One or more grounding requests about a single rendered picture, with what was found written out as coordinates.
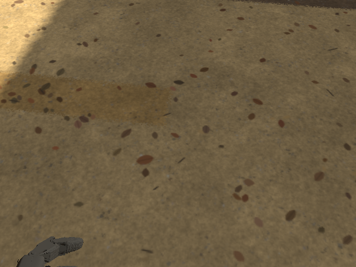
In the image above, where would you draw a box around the robot left hand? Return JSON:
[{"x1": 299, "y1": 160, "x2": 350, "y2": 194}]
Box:
[{"x1": 16, "y1": 236, "x2": 83, "y2": 267}]

